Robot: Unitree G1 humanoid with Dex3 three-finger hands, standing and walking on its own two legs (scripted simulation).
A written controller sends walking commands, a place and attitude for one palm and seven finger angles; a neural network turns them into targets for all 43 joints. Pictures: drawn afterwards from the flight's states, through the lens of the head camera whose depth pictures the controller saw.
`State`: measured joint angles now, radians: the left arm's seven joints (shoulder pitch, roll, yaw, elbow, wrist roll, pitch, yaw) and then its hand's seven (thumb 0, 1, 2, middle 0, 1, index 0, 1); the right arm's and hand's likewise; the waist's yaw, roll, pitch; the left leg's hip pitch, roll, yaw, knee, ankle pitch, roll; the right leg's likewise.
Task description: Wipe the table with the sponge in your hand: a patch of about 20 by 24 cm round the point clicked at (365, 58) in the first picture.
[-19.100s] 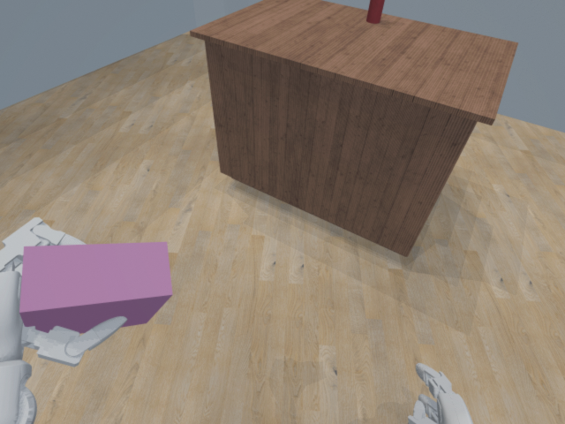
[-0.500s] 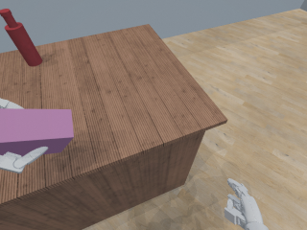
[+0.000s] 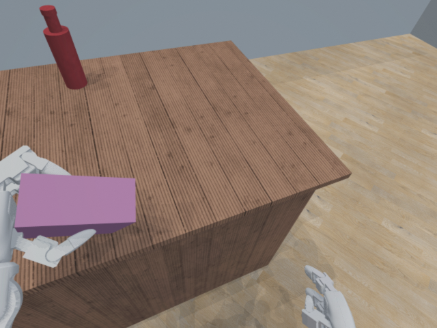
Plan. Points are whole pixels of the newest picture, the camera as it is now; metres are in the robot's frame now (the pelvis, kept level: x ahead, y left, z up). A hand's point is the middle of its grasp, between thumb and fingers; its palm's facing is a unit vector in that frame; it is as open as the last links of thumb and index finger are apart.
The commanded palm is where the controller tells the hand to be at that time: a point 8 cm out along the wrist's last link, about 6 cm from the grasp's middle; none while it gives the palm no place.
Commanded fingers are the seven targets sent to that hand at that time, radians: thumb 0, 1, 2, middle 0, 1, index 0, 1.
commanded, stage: come to a stop and stand still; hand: left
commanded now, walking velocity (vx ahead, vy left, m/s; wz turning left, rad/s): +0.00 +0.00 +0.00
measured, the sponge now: (92, 209) +0.24 +0.21 +0.14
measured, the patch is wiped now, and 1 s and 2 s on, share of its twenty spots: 0.00 0.00 0.00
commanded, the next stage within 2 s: look again from close up in 1.28 s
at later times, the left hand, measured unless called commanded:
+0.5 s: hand (19, 242) +0.18 +0.27 +0.15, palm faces +0.41 -0.84 -0.36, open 10.0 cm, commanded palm +0.13 +0.30 +0.17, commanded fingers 0.00 0.10 1.30 -1.20 -1.60 -1.20 -1.60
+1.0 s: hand (6, 237) +0.18 +0.28 +0.16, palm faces +0.39 -0.85 -0.36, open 10.0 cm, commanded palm +0.12 +0.31 +0.17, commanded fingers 0.00 0.10 1.30 -1.20 -1.60 -1.20 -1.60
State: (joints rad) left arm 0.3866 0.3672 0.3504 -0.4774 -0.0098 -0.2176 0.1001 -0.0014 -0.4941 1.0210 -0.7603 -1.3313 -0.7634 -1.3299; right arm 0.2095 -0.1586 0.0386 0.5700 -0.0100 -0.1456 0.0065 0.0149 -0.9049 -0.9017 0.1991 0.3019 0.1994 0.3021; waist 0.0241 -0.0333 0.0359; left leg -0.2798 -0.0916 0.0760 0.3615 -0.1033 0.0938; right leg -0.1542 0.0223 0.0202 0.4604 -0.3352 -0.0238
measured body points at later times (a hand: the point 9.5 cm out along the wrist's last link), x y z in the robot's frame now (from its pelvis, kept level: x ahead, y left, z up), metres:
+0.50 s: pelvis -0.02 +0.01 +0.00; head -0.02 +0.03 +0.44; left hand +0.15 +0.31 +0.17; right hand +0.17 -0.21 -0.07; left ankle +0.06 +0.03 -0.74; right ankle -0.05 -0.12 -0.74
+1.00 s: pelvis -0.04 +0.03 +0.00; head -0.02 +0.06 +0.45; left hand +0.16 +0.33 +0.18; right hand +0.13 -0.18 -0.08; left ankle +0.04 +0.06 -0.74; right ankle -0.04 -0.08 -0.72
